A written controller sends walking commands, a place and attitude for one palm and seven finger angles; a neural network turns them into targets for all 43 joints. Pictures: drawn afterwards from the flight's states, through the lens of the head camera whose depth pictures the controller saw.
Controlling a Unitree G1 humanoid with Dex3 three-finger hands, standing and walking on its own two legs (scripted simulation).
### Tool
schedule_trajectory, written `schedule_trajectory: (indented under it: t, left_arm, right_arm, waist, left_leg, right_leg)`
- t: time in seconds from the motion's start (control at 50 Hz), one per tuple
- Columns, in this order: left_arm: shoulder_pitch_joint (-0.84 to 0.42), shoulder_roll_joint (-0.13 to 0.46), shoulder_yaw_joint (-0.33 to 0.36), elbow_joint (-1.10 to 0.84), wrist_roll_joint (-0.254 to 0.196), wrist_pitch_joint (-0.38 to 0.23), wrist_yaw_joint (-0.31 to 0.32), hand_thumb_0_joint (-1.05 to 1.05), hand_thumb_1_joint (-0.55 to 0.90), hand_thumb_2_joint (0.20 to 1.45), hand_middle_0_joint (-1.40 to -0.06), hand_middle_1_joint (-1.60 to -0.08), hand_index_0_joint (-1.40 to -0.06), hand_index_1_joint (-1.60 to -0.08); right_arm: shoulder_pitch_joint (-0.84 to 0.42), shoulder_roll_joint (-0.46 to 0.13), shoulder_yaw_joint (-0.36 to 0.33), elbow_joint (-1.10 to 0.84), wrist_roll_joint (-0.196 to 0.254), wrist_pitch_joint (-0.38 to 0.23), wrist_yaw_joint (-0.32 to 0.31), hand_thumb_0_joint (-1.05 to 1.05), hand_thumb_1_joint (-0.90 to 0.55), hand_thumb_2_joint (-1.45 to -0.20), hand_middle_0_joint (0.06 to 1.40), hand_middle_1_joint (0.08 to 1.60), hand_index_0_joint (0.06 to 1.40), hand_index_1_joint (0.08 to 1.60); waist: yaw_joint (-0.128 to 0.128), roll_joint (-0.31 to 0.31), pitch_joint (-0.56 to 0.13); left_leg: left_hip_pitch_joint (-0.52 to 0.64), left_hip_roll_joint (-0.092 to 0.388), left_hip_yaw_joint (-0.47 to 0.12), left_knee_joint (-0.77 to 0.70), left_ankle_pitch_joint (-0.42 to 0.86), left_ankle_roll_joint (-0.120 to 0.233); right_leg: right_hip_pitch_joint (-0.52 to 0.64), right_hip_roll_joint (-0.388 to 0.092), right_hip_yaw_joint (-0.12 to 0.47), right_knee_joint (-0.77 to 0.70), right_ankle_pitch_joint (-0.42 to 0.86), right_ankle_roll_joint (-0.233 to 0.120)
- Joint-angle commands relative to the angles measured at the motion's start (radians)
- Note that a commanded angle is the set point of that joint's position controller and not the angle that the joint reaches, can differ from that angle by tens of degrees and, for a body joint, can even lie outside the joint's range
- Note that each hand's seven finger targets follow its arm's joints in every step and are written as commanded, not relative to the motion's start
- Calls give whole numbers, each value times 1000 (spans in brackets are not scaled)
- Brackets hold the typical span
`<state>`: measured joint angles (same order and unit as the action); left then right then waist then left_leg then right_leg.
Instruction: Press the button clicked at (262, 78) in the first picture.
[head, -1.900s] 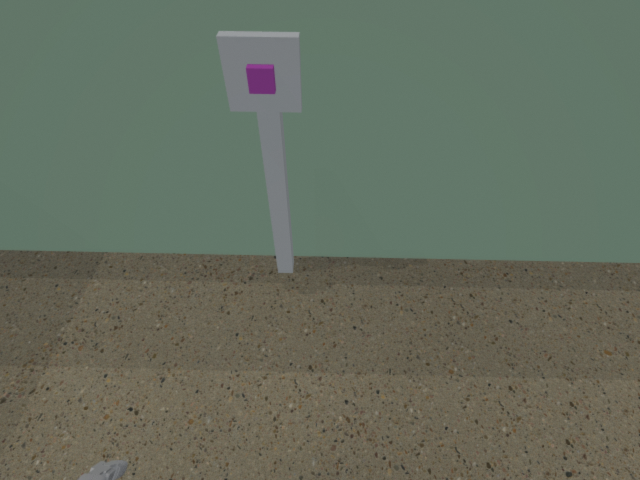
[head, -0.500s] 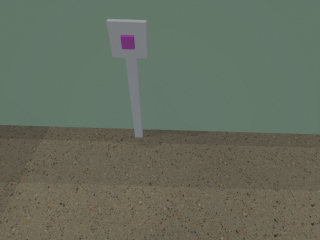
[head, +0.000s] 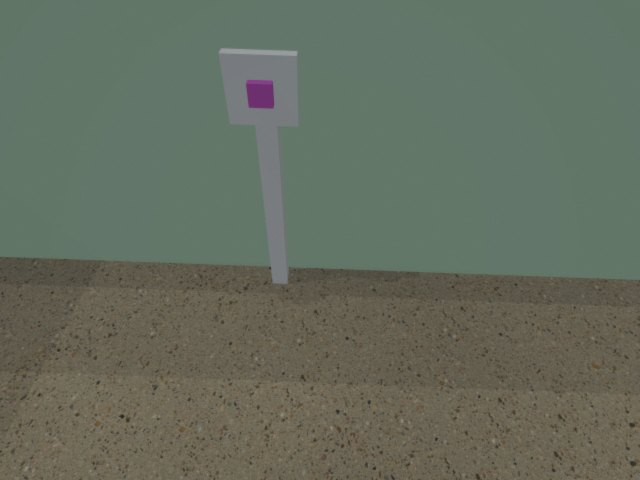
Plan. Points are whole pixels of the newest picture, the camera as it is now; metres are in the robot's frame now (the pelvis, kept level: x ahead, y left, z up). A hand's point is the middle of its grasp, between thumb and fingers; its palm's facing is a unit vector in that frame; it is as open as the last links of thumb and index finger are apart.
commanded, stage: take the last steps up to it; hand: left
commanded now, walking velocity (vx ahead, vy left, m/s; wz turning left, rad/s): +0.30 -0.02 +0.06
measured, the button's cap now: (260, 93) +0.94 +0.21 +0.04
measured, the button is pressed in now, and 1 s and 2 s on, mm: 0 0 0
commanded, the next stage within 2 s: come to a stop and stand still in 1.16 s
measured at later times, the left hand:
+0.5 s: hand (215, 451) +0.20 +0.18 -0.19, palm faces -0.01 -0.98 -0.22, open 7.3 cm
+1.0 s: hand (224, 432) +0.24 +0.17 -0.20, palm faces +0.13 -0.99 -0.10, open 7.3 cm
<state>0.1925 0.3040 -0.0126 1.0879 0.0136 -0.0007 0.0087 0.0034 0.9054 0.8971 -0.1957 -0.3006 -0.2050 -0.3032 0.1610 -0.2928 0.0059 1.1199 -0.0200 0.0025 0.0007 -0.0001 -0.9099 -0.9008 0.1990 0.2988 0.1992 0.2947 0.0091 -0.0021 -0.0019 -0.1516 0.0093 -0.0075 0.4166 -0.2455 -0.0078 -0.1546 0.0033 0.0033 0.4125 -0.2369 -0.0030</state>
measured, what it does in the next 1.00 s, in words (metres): walks ahead: right foot, then left foot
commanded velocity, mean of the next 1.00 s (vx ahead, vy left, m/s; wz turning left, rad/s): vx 0.29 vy -0.03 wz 0.02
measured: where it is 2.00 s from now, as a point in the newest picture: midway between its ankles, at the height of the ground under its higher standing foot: (319, 448)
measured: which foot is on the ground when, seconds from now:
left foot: down 0.00-0.50, up 0.52-0.88, down 0.90-1.00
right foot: down 0.00-0.16, up 0.18-0.48, down 0.50-0.90, up 0.92-1.00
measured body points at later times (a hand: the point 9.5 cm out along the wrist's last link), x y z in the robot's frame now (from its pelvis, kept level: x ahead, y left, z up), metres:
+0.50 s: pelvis +0.14 -0.02 -0.02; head +0.17 -0.03 +0.43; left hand +0.21 +0.23 -0.17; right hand -0.03 -0.20 -0.16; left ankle -0.01 +0.12 -0.74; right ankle +0.22 -0.13 -0.75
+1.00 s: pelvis +0.31 +0.02 -0.01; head +0.30 +0.05 +0.44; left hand +0.23 +0.22 -0.19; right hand +0.42 -0.21 -0.14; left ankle +0.34 +0.09 -0.74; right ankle +0.24 -0.11 -0.68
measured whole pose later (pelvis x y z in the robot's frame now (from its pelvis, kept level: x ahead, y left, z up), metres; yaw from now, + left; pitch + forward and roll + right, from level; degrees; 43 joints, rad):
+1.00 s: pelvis +0.31 +0.02 -0.01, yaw +2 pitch -2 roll -2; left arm 0.40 0.17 0.05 1.15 0.03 -0.01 0.00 0.01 0.91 0.90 -0.20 -0.30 -0.20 -0.30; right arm 0.17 -0.13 -0.04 1.00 -0.03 -0.07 0.00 -0.01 -0.91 -0.90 0.20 0.30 0.20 0.29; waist 0.04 -0.05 0.02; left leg -0.30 0.06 0.17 0.59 -0.26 0.07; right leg -0.33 -0.05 -0.09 1.04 -0.42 -0.02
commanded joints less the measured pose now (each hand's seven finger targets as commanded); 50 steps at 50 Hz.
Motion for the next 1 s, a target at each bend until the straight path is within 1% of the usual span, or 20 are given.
schedule_trajectory:
  t: [0.0,0.1,0.14,0.16,0.18,0.26,0.38,0.44,0.46,0.48,0.5,0.54,0.62,0.76,0.84,0.86,0.88,0.9,0.92,0.98]
  left_arm:
    - [106,127,45,-25,6,-2,-6,0,900,900,-200,-300,-200,-300]
    - [121,82,63,-40,4,-19,-3,0,900,900,-200,-300,-200,-300]
    - [77,-2,52,-64,3,-24,-10,0,900,900,-200,-300,-200,-300]
    - [7,-16,46,-99,10,-38,-4,0,900,900,-200,-300,-200,-300]
    - [-16,-4,52,-108,10,-47,-2,0,900,900,-200,-300,-200,-300]
    - [1,-75,58,-94,5,-36,-26,0,900,900,-200,-300,-200,-300]
    - [-46,-110,65,-113,3,-35,-35,0,900,900,-200,-300,-200,-300]
    - [183,-57,88,-43,8,-47,-27,0,900,900,-200,-300,-200,-300]
    - [307,21,107,-10,15,-63,-16,0,900,900,-200,-300,-200,-300]
    - [417,126,129,10,12,-69,2,0,900,900,-200,-300,-200,-300]
    - [388,133,126,13,-5,-61,5,0,900,900,-200,-300,-200,-300]
    - [210,37,99,-28,3,-59,11,0,900,900,-200,-300,-200,-300]
    - [120,-47,71,-45,16,-70,17,0,900,900,-200,-300,-200,-300]
    - [193,-5,80,-10,17,-74,5,0,900,900,-200,-300,-200,-300]
    - [193,-23,82,-8,12,-59,2,0,900,900,-200,-300,-200,-300]
    - [201,-58,74,-16,10,-56,-3,0,900,900,-200,-300,-200,-300]
    - [203,-114,67,-47,5,-54,-11,0,900,900,-200,-300,-200,-300]
    - [143,-72,71,-73,17,-54,-5,0,900,900,-200,-300,-200,-300]
    - [123,-75,73,-66,16,-53,-7,0,900,900,-200,-300,-200,-300]
    - [177,-109,73,-13,21,-43,-24,0,900,900,-200,-300,-200,-300]
  right_arm:
    - [49,-73,-16,-45,-6,-10,-3,0,-900,-900,200,300,200,300]
    - [175,-27,-28,-36,0,-37,-6,0,-900,-900,200,300,200,300]
    - [346,-96,-51,20,-7,-55,-16,0,-900,-900,200,300,200,300]
    - [434,-93,-55,44,-8,-60,-31,0,-900,-900,200,300,200,300]
    - [467,-69,-48,54,-3,-64,-39,0,-900,-900,200,300,200,300]
    - [367,-11,-44,23,-2,-82,-45,0,-900,-900,200,300,200,300]
    - [381,9,-57,46,-9,-78,-46,0,-900,-900,200,300,200,300]
    - [353,5,-63,47,1,-71,-41,0,-900,-900,200,300,200,300]
    - [370,42,-59,37,9,-72,-30,0,-900,-900,200,300,200,300]
    - [401,103,-48,-1,18,-74,-23,0,-900,-900,200,300,200,300]
    - [321,84,-57,-15,16,-66,-22,0,-900,-900,200,300,200,300]
    - [214,101,-65,-40,2,-58,-10,0,-900,-900,200,300,200,300]
    - [283,144,-64,-15,-10,-23,1,0,-900,-900,200,300,200,300]
    - [83,116,-65,-110,-4,-38,25,0,-900,-900,200,300,200,300]
    - [153,80,-69,-96,-3,-57,16,0,-900,-900,200,300,200,300]
    - [253,12,-83,-71,-8,-62,5,0,-900,-900,200,300,200,300]
    - [376,-103,-111,-53,-17,-65,-4,0,-900,-900,200,300,200,300]
    - [389,-97,-105,-43,-13,-57,-14,0,-900,-900,200,300,200,300]
    - [318,-64,-94,-61,-8,-57,-23,0,-900,-900,200,300,200,300]
    - [178,47,-61,-90,3,-82,-28,0,-900,-900,200,300,200,300]
  waist:
    - [13,-104,123]
    - [-37,-47,138]
    - [-97,270,132]
    - [-120,288,166]
    - [-115,173,163]
    - [-47,147,167]
    - [-42,149,137]
    - [71,68,31]
    - [117,-60,-53]
    - [130,-299,-177]
    - [126,-206,-124]
    - [64,-128,79]
    - [-39,-80,79]
    - [-1,-87,106]
    - [-54,-4,103]
    - [-99,153,63]
    - [-128,393,19]
    - [-137,318,22]
    - [-104,228,56]
    - [-13,90,89]
  left_leg:
    - [-193,22,-2,71,-221,22]
    - [-92,52,27,77,-147,39]
    - [118,251,-293,-136,-35,140]
    - [233,345,-437,-183,209,214]
    - [278,392,-442,-139,413,265]
    - [127,286,-217,-181,346,215]
    - [53,233,-100,-164,327,166]
    - [-29,177,-19,104,409,114]
    - [-188,124,32,357,248,74]
    - [-391,-6,88,703,-276,38]
    - [-435,35,6,854,-335,60]
    - [-495,116,-9,917,-180,56]
    - [-338,142,47,703,-86,12]
    - [-282,111,118,330,-29,0]
    - [23,69,158,120,4,8]
    - [156,153,15,15,-101,43]
    - [243,392,-327,-157,-190,137]
    - [204,446,-429,-227,-210,179]
    - [136,435,-388,-232,-199,194]
    - [-7,322,-119,-243,52,144]
  right_leg:
    - [-41,-157,224,-167,-404,-80]
    - [-128,-155,161,-45,-244,-115]
    - [-346,16,-68,369,-179,-33]
    - [-537,19,-65,539,-321,-23]
    - [-592,-32,-18,630,-322,-29]
    - [-493,-100,-40,599,-168,-8]
    - [-274,-55,-132,278,-39,-19]
    - [74,-12,-152,127,62,-42]
    - [294,-152,5,74,-17,-90]
    - [436,-450,438,-78,-50,-192]
    - [308,-479,499,-170,-195,-229]
    - [22,-419,384,-223,-323,-204]
    - [-173,-310,73,-241,-90,-152]
    - [-103,-286,40,-234,-77,-164]
    - [-212,-214,-23,-74,-114,-113]
    - [-290,-139,-80,143,-102,-75]
    - [-447,-20,-193,478,-292,-16]
    - [-500,-24,-92,672,-350,-26]
    - [-537,-70,-49,777,-269,-29]
    - [-442,-130,-27,744,-60,-3]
